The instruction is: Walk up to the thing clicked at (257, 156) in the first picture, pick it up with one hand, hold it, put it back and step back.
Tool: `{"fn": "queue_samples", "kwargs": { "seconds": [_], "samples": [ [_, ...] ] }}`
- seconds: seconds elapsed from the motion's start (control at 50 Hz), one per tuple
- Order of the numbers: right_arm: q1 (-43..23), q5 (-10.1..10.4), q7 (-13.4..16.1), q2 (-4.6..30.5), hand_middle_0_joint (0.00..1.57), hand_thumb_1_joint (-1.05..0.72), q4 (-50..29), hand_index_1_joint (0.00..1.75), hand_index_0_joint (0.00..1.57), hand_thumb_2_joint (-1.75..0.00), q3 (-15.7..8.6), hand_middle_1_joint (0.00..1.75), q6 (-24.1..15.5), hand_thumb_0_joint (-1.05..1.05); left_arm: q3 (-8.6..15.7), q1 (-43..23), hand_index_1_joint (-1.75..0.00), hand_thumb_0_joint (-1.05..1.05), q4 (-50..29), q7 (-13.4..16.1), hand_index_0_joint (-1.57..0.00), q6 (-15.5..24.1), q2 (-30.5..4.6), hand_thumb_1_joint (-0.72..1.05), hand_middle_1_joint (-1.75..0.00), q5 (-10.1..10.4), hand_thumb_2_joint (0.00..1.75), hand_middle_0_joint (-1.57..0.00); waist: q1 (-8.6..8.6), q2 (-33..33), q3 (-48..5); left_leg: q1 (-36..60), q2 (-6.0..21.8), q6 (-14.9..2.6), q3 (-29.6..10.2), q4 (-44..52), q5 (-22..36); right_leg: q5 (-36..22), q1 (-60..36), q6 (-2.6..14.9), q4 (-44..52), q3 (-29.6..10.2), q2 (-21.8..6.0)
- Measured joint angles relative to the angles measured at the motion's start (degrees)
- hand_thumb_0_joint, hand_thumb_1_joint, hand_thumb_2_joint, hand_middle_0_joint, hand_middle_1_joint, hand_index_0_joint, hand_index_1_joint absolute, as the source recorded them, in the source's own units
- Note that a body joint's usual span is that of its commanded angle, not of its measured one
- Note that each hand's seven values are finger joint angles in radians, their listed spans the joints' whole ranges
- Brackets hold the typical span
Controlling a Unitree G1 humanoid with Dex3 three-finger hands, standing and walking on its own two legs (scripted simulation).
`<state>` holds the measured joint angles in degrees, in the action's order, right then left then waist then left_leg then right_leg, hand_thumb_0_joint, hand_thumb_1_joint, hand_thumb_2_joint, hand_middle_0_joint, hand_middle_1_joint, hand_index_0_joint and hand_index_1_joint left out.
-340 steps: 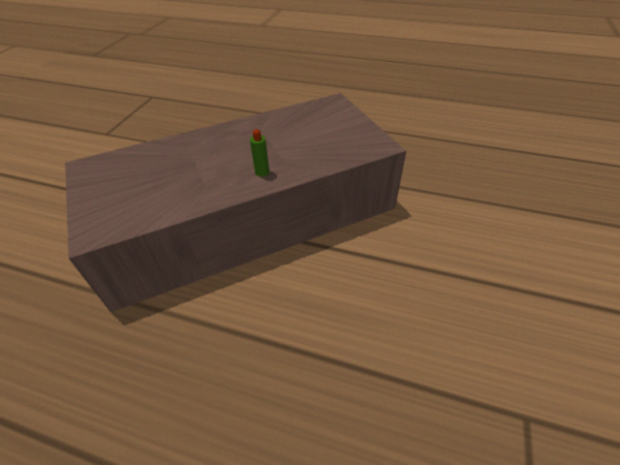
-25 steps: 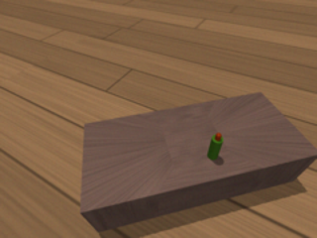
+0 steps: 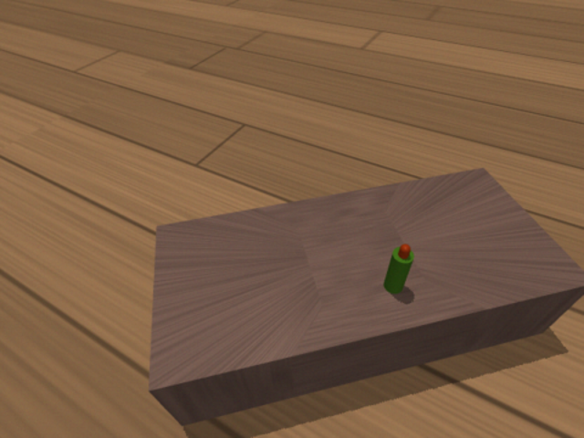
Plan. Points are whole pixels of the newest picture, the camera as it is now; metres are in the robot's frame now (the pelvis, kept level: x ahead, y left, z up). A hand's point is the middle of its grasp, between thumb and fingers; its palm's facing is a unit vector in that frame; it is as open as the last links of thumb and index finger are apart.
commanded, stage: stand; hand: right
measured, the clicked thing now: (399, 267) +0.65 -0.26 -0.36
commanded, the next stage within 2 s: walk up in 0.54 s
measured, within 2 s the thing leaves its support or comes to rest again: neither
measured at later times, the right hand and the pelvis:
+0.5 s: hand out of the picture +0.08 -0.25 -0.16, palm faces -0.02 +0.94 -0.35, open 7.4 cm; pelvis +0.00 +0.00 +0.00, yaw +0 degrees
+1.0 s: hand out of the picture +0.11 -0.45 -0.16, palm faces -0.08 +0.85 -0.53, open 7.4 cm; pelvis +0.06 -0.14 -0.03, yaw +4 degrees
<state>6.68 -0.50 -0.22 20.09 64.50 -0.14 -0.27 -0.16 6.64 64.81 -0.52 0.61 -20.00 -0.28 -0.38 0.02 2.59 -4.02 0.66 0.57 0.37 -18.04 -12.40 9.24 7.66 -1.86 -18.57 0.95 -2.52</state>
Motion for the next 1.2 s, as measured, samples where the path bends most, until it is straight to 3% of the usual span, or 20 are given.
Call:
{"fn": "queue_samples", "kwargs": {
  "seconds": [0.54, 0.58, 0.62, 0.68, 0.8, 0.86, 0.88, 0.9, 0.92, 0.96, 1.02, 1.08, 1.2],
  "samples": [
    [0.0, 0.1, 0.1, 0.1, 0.2, -0.91, -0.4, 0.3, 0.2, -0.9, -0.2, 0.3, 0.1, 0.0, 0.0, 0.2, -0.3, 0.0, -0.3, 0.2, -0.21, 0.2, 0.1, 0.91, -0.3, 0.0, 0.9, -0.2, 0.06, 0.0, 0.0, 0.3, 0.1, 0.0, -0.1, -0.1, -0.3, 0.1, -0.5, -0.02, 0.3, 0.2, 0.1],
    [1.4, 0.0, 0.5, -0.4, 0.2, -0.91, -2.2, 0.3, 0.2, -0.9, -1.2, 0.3, -0.9, 0.0, 1.9, 0.3, -0.3, 0.0, -2.5, -1.3, -0.21, -1.3, -0.7, 0.91, -0.3, -1.5, 0.9, -0.2, 0.08, -1.0, 0.2, -0.9, -0.3, -0.21, -0.4, -1.8, -1.0, 4.5, 2.2, 1.22, -5.3, 0.1, -0.2],
    [4.1, -0.3, 1.3, -1.2, 0.2, -0.91, -4.0, 0.3, 0.2, -0.9, -2.3, 0.3, -2.4, 0.0, 3.8, 0.1, -0.3, 0.0, -5.1, -2.4, -0.21, -3.2, -2.4, 0.91, -0.3, -2.8, 0.9, -0.2, 0.12, -2.8, 0.7, -1.9, -0.6, -0.25, -1.0, -3.3, -1.8, 11.2, 7.3, 2.0, -17.5, -1.3, 0.3],
    [8.2, -1.0, 2.3, -1.3, 0.2, -0.9, -5.0, 0.3, 0.2, -0.9, -3.5, 0.3, -2.9, 0.0, 6.1, 0.7, -0.3, 0.0, -8.5, -3.8, -0.21, -4.8, -5.1, 0.91, -0.3, -3.1, 0.9, -0.2, -0.04, -4.8, 1.2, -2.2, -0.1, 0.35, -2.1, -4.3, -2.7, 13.1, 13.7, 2.59, -30.3, -3.0, 0.2],
    [13.4, -2.0, 3.5, 2.2, 0.2, -0.9, -7.6, 0.3, 0.2, -0.9, -5.3, 0.3, -2.8, 0.0, 8.1, 2.5, -0.29, 0.0, -12.3, -5.8, -0.2, -6.0, -7.3, 0.91, -0.3, -2.8, 0.9, -0.2, 0.21, -5.7, 3.3, -2.2, 2.7, 3.36, -3.1, -8.7, -6.7, 13.0, 17.1, 2.08, -28.2, -6.0, -2.8],
    [14.4, -2.1, 3.6, 4.2, 0.2, -0.9, -9.0, 0.3, 0.2, -0.9, -5.7, 0.3, -2.5, 0.0, 8.3, 2.8, -0.29, 0.0, -13.8, -6.0, -0.2, -5.8, -7.2, 0.91, -0.3, -2.5, 0.9, -0.19, 0.34, -5.1, 4.3, -3.2, 4.7, 4.48, -3.8, -13.3, -10.2, 11.0, 15.5, 2.56, -22.7, -4.9, -3.2],
    [14.2, -2.0, 3.8, 5.1, 0.2, -0.9, -9.2, 0.3, 0.2, -0.9, -5.8, 0.3, -2.1, 0.0, 8.4, 2.8, -0.29, 0.0, -14.2, -5.9, -0.2, -5.3, -6.6, 0.91, -0.3, -2.4, 0.9, -0.19, 0.37, -3.9, 4.8, -4.0, 6.1, 3.9, -4.4, -16.3, -12.1, 7.3, 14.9, 1.34, -22.0, -3.8, -2.3],
    [13.8, -1.9, 4.1, 6.0, 0.2, -0.9, -9.4, 0.3, 0.2, -0.9, -6.0, 0.3, -1.6, 0.0, 8.3, 2.5, -0.29, 0.0, -14.5, -5.7, -0.2, -4.7, -5.6, 0.91, -0.3, -2.5, 0.9, -0.19, 0.79, -1.7, 5.7, -5.8, 7.9, 1.88, -5.9, -21.2, -13.4, 7.3, 14.3, 0.64, -23.0, -1.9, -0.9],
    [13.3, -1.6, 4.5, 6.3, 0.2, -0.9, -9.4, 0.3, 0.2, -0.9, -6.0, 0.3, -1.0, 0.01, 8.1, 2.6, -0.29, 0.0, -15.1, -5.6, -0.2, -4.0, -4.7, 0.91, -0.3, -2.8, 0.9, -0.19, 0.99, -0.7, 6.3, -8.4, 7.7, 0.35, -7.8, -27.9, -16.3, 8.5, 14.0, 0.49, -24.3, -0.5, -0.3],
    [12.3, -0.9, 5.0, 6.0, 0.2, -0.91, -9.7, 0.3, 0.2, -0.9, -5.6, 0.3, -0.4, 0.01, 7.2, 3.4, -0.29, 0.0, -16.3, -5.2, -0.2, -3.5, -3.2, 0.91, -0.3, -2.9, 0.9, -0.19, 0.2, -1.1, 6.4, -13.9, 4.1, -1.3, -7.6, -41.0, -20.1, 9.9, 13.0, 1.04, -24.6, 0.1, -0.4],
    [11.1, 0.2, 4.5, 5.4, 0.2, -0.91, -10.9, 0.3, 0.2, -0.9, -4.6, 0.3, -1.1, 0.01, 5.8, 5.3, -0.29, 0.0, -17.2, -4.9, -0.2, -3.7, -1.0, 0.91, -0.3, -2.5, 0.9, -0.2, -1.1, -1.2, 5.4, -20.2, 1.6, -2.5, -2.6, -49.6, -17.7, 8.5, 9.5, 2.66, -19.3, 0.9, 0.2],
    [11.0, 0.5, 3.3, 5.0, 0.2, -0.91, -12.8, 0.3, 0.2, -0.9, -3.9, 0.3, -2.1, 0.01, 4.7, 6.8, -0.3, 0.0, -17.4, -4.3, -0.21, -2.8, -0.1, 0.91, -0.3, -2.0, 0.9, -0.2, -1.93, -0.7, 4.2, -23.1, 1.0, -2.75, 0.2, -45.9, -14.4, 7.7, 6.7, 3.86, -15.3, 2.6, 1.6],
    [8.8, -0.2, 1.6, 2.9, 0.2, -0.91, -14.7, 0.3, 0.2, -0.9, -3.1, 0.3, -1.8, 0.0, 3.4, 8.3, -0.3, 0.0, -16.6, -2.0, -0.21, -0.9, -1.1, 0.9, -0.3, -0.9, 0.9, -0.2, -2.22, -1.2, 4.0, -20.3, 0.2, -2.54, 0.3, -28.1, -10.3, 11.3, 5.2, 4.83, -17.4, 5.3, 3.1]
  ]
}}
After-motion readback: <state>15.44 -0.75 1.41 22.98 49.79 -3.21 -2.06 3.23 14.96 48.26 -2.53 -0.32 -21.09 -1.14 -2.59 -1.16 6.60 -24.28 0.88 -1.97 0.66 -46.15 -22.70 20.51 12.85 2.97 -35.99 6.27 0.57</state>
